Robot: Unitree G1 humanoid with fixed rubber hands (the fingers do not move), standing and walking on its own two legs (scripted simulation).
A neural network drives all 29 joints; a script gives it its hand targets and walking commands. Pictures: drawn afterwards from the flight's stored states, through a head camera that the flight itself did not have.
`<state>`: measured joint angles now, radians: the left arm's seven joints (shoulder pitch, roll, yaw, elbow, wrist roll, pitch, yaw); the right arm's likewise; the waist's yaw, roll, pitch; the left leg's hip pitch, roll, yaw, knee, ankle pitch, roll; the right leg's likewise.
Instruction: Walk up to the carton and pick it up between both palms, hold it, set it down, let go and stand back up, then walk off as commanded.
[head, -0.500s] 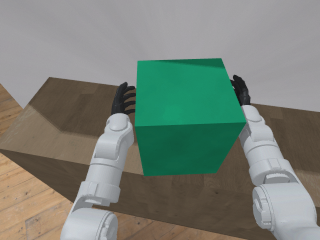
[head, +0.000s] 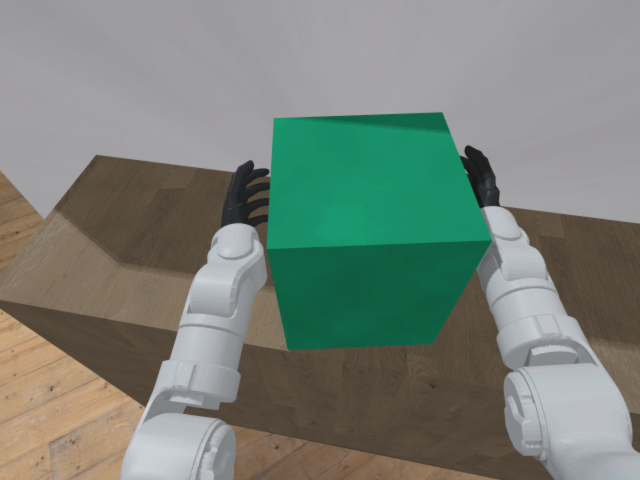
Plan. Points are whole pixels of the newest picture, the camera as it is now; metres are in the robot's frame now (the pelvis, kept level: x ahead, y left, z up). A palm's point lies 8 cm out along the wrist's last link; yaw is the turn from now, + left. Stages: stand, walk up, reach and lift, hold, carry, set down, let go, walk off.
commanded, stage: reach and lift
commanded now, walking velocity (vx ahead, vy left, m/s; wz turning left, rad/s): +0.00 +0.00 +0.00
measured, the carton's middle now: (359, 239) +0.40 +0.01 +0.06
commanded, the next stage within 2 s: none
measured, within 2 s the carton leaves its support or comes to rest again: leaves its support in 0.02 s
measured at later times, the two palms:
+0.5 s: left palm (238, 199) +0.36 +0.15 +0.15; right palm (502, 186) +0.42 -0.14 +0.16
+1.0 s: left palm (233, 166) +0.37 +0.15 +0.19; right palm (525, 161) +0.41 -0.15 +0.21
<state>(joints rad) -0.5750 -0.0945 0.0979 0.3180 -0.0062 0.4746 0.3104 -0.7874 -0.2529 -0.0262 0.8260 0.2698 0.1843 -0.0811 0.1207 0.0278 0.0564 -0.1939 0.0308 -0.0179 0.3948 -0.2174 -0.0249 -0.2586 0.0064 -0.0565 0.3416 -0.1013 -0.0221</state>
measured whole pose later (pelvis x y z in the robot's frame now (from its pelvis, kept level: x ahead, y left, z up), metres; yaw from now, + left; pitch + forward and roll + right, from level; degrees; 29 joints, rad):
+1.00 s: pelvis +0.00 +0.00 +0.00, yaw +0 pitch +1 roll -1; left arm -0.73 -0.09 0.29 0.33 0.17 0.67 0.12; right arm -0.91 -0.21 0.00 0.84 0.21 0.35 -0.17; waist 0.01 -0.02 -0.12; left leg -0.20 0.03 -0.02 0.39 -0.21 -0.02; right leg -0.25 0.01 -0.06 0.31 -0.08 -0.02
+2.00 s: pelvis +0.00 +0.01 +0.00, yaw +0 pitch +1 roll -1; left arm -0.85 0.00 0.33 0.29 0.17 0.83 0.03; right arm -1.00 -0.20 0.00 0.71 0.33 0.56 -0.29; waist -0.05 -0.02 -0.17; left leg -0.20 0.03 -0.02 0.39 -0.22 -0.02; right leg -0.24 0.01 -0.06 0.30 -0.08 -0.01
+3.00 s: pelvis +0.00 +0.01 +0.00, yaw +0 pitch +1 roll -1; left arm -0.99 0.03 0.38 0.38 0.18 0.93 0.00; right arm -1.14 -0.23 0.00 0.80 0.37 0.67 -0.32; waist -0.05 0.01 -0.21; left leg -0.19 0.03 -0.02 0.39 -0.22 -0.02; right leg -0.24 0.01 -0.06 0.30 -0.08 -0.01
